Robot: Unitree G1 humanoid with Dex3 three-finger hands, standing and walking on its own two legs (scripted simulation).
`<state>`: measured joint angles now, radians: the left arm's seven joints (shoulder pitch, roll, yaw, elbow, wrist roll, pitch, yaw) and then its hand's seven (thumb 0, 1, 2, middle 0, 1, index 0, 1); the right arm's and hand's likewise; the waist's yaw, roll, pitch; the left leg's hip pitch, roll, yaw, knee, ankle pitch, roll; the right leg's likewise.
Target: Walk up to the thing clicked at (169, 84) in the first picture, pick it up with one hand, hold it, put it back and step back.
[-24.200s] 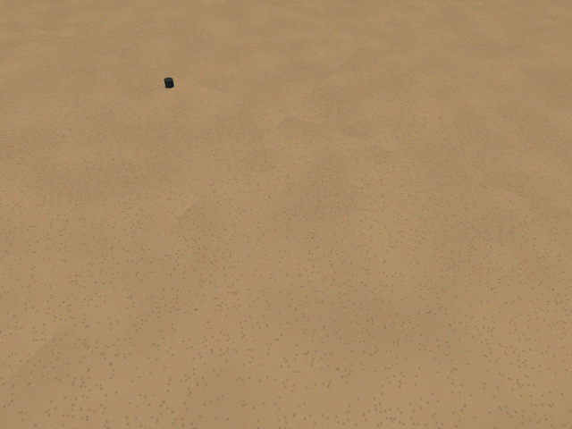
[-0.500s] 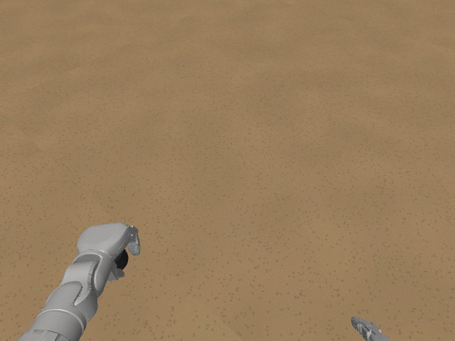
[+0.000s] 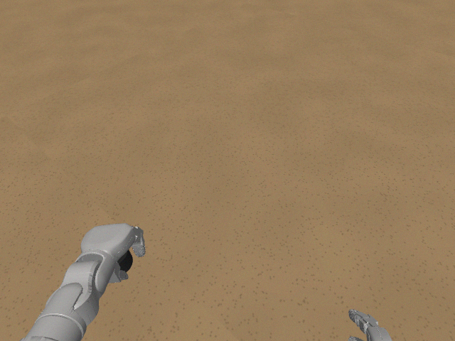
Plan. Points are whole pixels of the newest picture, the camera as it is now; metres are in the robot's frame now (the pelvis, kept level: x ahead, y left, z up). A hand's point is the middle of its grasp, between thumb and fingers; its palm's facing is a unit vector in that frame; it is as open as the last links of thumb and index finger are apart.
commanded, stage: hold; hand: left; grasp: from above
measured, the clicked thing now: (115, 257) +0.31 +0.23 -0.06
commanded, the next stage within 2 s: crouch in 1.04 s
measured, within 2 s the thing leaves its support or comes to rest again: neither
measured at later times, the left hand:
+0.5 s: hand (116, 263) +0.28 +0.21 -0.02, palm faces -0.44 -0.07 -0.90, open 7.0 cm
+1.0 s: hand (115, 261) +0.29 +0.21 -0.02, palm faces -0.44 -0.06 -0.90, open 6.8 cm
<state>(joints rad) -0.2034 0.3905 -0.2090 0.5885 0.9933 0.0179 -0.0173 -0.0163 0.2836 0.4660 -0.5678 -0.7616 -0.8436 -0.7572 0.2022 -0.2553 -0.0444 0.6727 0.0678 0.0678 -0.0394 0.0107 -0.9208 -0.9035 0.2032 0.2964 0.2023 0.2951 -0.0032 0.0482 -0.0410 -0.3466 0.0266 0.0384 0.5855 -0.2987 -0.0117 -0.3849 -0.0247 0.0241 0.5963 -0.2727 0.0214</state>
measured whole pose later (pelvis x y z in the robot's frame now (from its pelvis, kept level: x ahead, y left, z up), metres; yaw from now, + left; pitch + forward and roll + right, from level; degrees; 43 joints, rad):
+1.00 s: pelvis +0.00 +0.00 +0.01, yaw +0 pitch +1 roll +1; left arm -0.19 0.40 -0.22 0.54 0.98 0.02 -0.05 -0.07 0.32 0.40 -0.63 -0.64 -0.91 -0.64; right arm 0.18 -0.25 -0.04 0.67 0.08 0.08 -0.05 0.01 -0.92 -0.90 0.20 0.30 0.20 0.30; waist 0.01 0.05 -0.01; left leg -0.25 0.03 0.04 0.48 -0.25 -0.02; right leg -0.29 -0.02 0.02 0.50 -0.23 0.02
